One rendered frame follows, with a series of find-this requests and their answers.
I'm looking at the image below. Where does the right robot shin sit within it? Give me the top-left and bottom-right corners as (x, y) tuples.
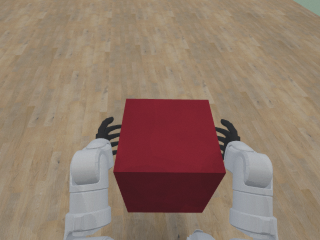
(193, 229), (203, 234)

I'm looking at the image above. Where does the robot right hand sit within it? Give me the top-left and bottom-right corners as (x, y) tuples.
(215, 119), (241, 160)

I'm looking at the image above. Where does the robot left forearm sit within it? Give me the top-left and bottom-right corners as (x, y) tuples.
(63, 138), (114, 240)

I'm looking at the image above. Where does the robot left hand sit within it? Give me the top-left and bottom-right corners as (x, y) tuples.
(95, 117), (122, 155)

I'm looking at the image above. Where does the robot right forearm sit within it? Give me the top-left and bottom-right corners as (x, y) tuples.
(224, 141), (279, 240)

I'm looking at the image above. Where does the carton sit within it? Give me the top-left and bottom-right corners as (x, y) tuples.
(113, 98), (226, 213)

